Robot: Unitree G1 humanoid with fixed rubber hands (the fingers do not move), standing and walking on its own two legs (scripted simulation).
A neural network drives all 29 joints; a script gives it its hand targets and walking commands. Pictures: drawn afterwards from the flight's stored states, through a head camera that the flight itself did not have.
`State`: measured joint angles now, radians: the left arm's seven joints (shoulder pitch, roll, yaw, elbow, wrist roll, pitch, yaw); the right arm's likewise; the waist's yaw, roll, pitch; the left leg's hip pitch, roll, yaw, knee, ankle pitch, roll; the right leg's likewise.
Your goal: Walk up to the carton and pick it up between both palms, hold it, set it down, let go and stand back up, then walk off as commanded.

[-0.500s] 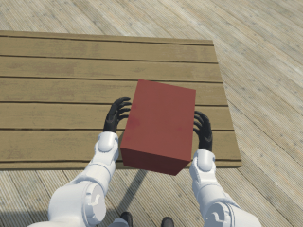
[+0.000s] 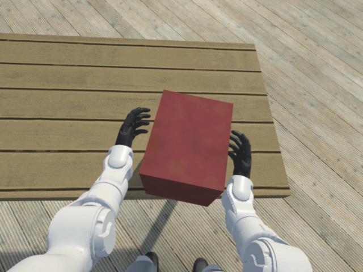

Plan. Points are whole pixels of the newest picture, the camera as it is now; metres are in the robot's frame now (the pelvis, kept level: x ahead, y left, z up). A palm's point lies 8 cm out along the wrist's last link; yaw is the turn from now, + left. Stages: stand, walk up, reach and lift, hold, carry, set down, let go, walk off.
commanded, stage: set down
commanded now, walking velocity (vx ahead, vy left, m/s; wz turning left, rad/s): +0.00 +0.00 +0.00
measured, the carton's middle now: (186, 151) +0.41 +0.00 -0.07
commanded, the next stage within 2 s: none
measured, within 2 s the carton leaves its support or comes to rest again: neither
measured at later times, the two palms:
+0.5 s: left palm (111, 166) +0.35 +0.18 -0.06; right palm (238, 178) +0.33 -0.12 -0.04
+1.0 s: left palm (89, 198) +0.28 +0.21 -0.06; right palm (244, 216) +0.25 -0.13 -0.05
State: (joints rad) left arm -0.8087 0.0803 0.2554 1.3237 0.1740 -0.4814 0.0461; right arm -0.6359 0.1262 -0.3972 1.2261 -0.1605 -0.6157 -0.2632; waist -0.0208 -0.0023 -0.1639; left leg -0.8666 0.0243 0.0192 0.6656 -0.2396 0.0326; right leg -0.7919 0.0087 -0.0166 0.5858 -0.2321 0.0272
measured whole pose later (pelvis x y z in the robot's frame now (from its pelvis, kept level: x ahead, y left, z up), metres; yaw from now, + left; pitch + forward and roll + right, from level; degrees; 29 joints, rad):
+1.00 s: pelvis -0.04 +0.01 +0.00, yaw +0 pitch +19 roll -3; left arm -0.36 0.17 0.15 0.98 0.03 -0.46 -0.07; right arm -0.30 0.11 -0.09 0.99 0.01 -0.64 -0.29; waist -0.02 0.00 -0.12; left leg -0.82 0.02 0.02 0.71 -0.22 0.03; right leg -0.75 0.01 -0.02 0.63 -0.21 0.03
